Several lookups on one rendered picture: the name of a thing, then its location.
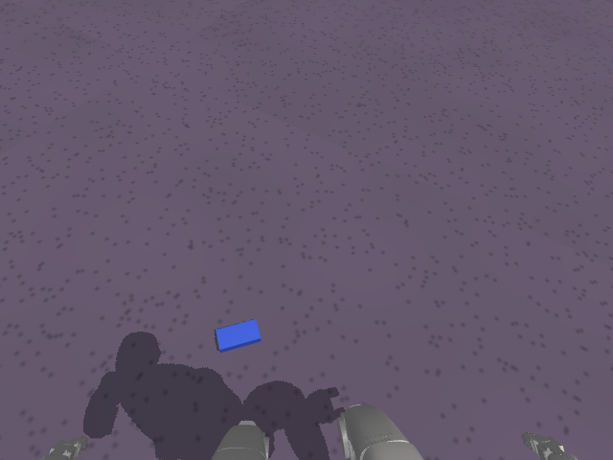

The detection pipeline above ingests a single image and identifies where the small box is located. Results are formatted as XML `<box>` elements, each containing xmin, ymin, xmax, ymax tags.
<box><xmin>216</xmin><ymin>319</ymin><xmax>261</xmax><ymax>353</ymax></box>

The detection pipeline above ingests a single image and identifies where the left robot hand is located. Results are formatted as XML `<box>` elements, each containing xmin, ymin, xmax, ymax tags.
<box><xmin>40</xmin><ymin>437</ymin><xmax>88</xmax><ymax>460</ymax></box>

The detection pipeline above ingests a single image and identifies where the right robot hand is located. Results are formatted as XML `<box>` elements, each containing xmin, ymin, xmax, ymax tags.
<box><xmin>521</xmin><ymin>432</ymin><xmax>578</xmax><ymax>460</ymax></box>

